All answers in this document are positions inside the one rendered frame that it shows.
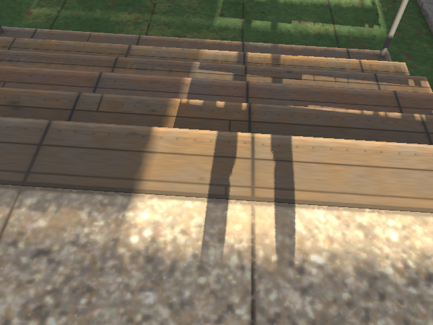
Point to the stairs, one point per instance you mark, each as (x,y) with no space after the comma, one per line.
(215,85)

